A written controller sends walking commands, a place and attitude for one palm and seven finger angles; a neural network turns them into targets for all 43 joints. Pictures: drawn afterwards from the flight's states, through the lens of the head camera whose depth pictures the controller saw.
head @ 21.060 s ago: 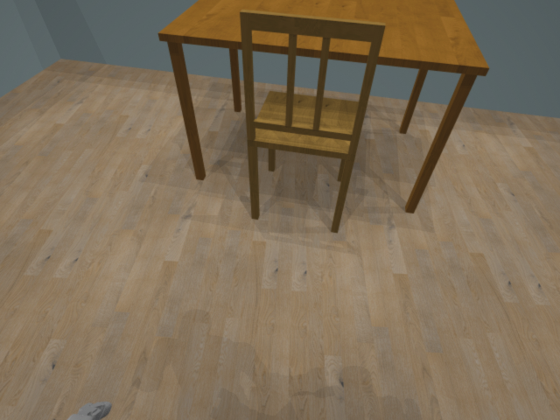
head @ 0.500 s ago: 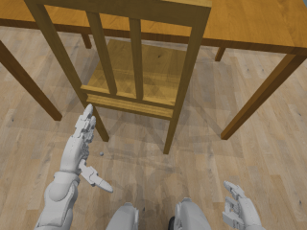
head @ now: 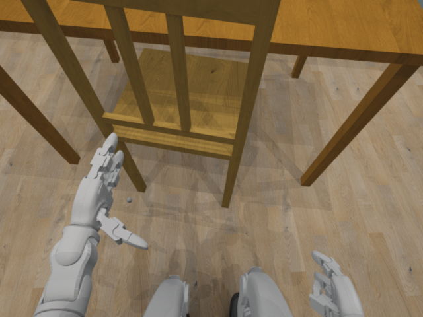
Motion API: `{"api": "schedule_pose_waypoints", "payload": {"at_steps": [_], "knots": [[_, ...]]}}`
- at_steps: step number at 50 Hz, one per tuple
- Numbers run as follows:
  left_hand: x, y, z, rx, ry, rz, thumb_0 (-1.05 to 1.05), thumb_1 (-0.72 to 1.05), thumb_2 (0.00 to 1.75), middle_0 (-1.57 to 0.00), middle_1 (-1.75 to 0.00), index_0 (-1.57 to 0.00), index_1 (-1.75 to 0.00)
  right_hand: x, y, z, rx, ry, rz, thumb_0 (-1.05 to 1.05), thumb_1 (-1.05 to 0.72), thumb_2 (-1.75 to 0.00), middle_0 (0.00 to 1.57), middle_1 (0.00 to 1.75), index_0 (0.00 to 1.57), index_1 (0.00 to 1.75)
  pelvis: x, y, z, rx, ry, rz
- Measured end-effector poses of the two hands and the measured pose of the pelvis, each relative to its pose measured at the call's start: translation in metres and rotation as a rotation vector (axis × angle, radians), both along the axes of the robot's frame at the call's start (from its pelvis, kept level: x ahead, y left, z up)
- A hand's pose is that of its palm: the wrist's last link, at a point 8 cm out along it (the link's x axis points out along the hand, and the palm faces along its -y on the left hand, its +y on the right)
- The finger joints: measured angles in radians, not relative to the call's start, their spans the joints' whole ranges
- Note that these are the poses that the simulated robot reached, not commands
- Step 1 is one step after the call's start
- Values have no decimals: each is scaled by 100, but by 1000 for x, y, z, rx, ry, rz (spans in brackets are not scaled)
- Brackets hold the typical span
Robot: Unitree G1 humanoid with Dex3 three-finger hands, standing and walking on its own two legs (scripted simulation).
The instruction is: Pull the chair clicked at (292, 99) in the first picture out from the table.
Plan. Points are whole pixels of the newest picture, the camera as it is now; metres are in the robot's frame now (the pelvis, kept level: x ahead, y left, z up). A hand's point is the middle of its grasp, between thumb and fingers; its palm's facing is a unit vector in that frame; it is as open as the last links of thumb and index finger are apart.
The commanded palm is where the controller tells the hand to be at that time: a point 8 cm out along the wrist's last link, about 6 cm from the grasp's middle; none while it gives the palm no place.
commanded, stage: aim the fingers beside a spindle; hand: left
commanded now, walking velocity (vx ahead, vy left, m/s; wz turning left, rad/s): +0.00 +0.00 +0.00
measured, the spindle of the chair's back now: (135, 77) +0.58 +0.18 +0.05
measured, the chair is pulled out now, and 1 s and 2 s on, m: -0.09 -0.09 -0.09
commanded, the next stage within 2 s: none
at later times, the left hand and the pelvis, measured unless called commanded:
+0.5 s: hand (127, 192) +0.33 +0.16 +0.03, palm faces -0.12 -0.99 -0.04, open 16.9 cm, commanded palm +0.31 +0.21 +0.03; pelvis +0.01 +0.01 +0.00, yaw +0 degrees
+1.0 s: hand (134, 190) +0.33 +0.15 +0.02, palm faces -0.14 -0.99 -0.04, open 16.9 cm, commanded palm +0.32 +0.21 +0.03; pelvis +0.01 +0.01 +0.00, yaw +0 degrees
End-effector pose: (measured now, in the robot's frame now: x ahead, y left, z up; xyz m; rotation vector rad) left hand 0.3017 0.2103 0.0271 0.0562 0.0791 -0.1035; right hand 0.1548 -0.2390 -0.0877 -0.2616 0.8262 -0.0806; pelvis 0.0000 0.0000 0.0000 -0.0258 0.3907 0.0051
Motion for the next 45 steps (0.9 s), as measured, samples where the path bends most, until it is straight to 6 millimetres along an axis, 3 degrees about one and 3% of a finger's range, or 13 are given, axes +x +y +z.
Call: {"api": "schedule_pose_waypoints", "payload": {"at_steps": [6,15,22,31,38,45], "knots": [[0,3,6,-5,-25,-5,-1,-51,28,-5,-6,-5,-6,-5,-1,2,-7,18,-3,1,-90,-90,20,30,20,30,4,2,3,-2,2,1],[5,0,-6,-17,7,-26,-1,-50,30,-6,-8,-6,-7,1,0,3,-25,7,-2,1,-90,-90,20,30,20,30,6,6,2,-7,7,2],[14,8,4,-11,-41,-4,-1,-50,30,-6,-8,-6,-8,5,8,3,-13,12,8,1,-90,-90,20,30,20,30,7,10,2,-9,10,4],[12,-2,-4,-24,15,-37,-1,-50,30,-6,-8,-6,-8,8,15,4,0,14,7,1,-90,-90,20,30,20,30,10,14,4,-9,10,2],[14,2,5,-9,-46,-2,-1,-50,30,-6,-8,-6,-8,7,15,2,1,24,15,1,-90,-90,20,30,20,30,9,13,4,-8,6,4],[19,0,-4,-12,-2,-23,-1,-50,30,-6,-8,-6,-8,2,11,0,-5,39,7,1,-90,-90,20,30,20,30,6,11,2,-10,6,6]]}}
